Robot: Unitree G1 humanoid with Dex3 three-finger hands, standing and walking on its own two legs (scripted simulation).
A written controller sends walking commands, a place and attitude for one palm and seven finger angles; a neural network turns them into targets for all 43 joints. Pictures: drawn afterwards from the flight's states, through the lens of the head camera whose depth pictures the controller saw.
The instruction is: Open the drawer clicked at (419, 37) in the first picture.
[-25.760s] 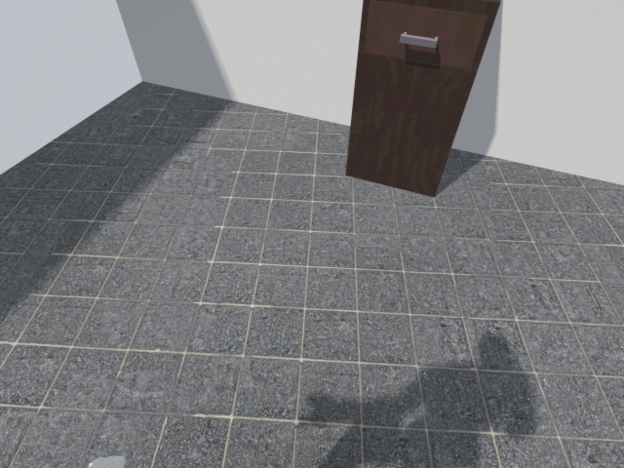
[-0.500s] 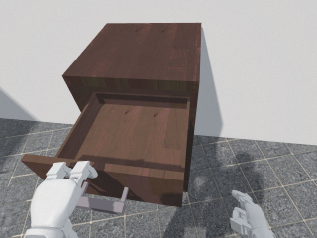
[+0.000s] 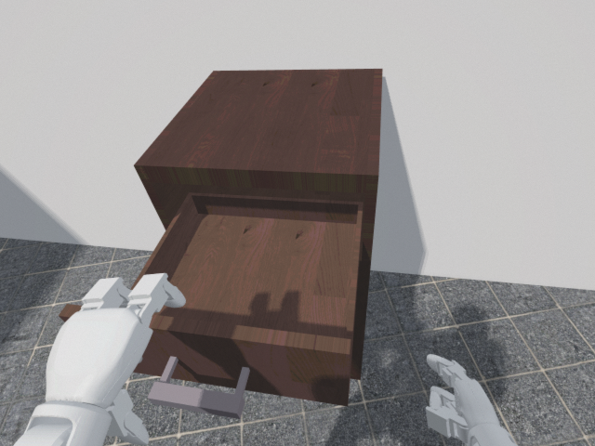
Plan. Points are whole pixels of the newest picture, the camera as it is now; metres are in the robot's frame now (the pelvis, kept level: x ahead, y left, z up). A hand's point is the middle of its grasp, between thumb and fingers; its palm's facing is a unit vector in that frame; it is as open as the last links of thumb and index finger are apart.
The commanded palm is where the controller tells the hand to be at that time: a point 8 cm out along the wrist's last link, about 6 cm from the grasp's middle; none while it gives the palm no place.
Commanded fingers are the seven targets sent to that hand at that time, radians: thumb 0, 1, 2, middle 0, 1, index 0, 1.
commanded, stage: lift the hand off the handle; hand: left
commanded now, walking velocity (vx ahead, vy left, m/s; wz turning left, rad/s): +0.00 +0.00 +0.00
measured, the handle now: (202, 384) +0.21 +0.18 -0.04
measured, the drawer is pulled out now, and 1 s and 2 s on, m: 0.30 0.30 0.30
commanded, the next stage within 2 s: draw the hand back to the body in 0.02 s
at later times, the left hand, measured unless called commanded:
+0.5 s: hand (116, 366) +0.16 +0.22 +0.12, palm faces +0.06 -0.12 -0.99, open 13.9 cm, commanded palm +0.13 +0.22 +0.17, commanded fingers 0.00 -0.50 0.30 -0.30 -1.20 -0.30 -1.20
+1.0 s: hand (118, 325) +0.19 +0.21 +0.16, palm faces +0.35 -0.87 -0.35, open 13.0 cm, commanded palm +0.13 +0.26 +0.18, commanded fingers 0.00 0.03 0.52 -0.26 -0.86 -0.26 -0.86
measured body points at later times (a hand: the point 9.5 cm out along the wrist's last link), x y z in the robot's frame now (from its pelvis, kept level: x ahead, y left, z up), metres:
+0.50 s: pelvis -0.01 +0.00 +0.00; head -0.01 -0.04 +0.45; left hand +0.16 +0.23 +0.17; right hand +0.21 -0.21 -0.08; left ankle -0.02 +0.11 -0.73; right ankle -0.01 -0.11 -0.73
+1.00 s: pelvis +0.01 +0.00 +0.01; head +0.00 -0.01 +0.46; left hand +0.16 +0.25 +0.18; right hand +0.21 -0.20 -0.07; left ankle -0.02 +0.11 -0.73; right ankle -0.01 -0.11 -0.73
